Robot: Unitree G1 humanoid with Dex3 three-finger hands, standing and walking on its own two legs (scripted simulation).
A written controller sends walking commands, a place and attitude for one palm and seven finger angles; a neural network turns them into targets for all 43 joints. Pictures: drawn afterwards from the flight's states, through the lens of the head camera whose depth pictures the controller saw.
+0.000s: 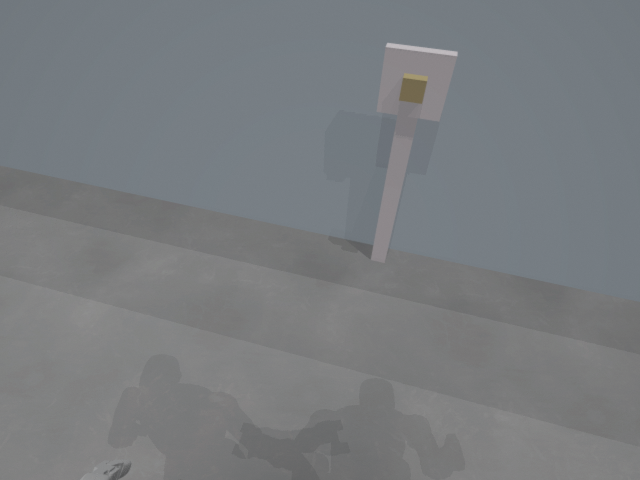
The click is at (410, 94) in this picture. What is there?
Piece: button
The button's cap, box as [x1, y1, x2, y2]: [399, 73, 427, 103]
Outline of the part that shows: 404,73 399,100 421,103 427,76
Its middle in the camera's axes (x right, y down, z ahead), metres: +0.25 -0.40 +1.03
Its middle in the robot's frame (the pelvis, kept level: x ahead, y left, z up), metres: +1.05 -0.19 +0.00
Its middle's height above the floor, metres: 0.78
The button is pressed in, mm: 0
